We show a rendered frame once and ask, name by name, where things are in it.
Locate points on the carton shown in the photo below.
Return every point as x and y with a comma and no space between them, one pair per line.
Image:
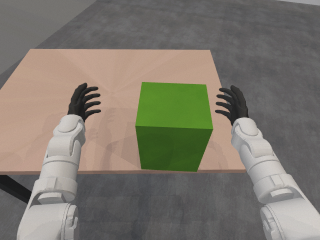
173,126

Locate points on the right robot forearm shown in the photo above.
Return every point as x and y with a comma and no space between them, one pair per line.
271,182

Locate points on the table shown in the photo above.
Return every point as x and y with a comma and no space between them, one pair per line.
37,96

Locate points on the left robot forearm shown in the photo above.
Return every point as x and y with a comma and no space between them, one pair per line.
57,181

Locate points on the right robot hand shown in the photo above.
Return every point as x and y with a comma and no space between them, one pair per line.
237,106

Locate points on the robot right upper arm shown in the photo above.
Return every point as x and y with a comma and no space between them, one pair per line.
292,219

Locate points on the left robot hand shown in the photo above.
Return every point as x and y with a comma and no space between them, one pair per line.
78,105

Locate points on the robot left upper arm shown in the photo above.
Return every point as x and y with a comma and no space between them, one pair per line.
59,221

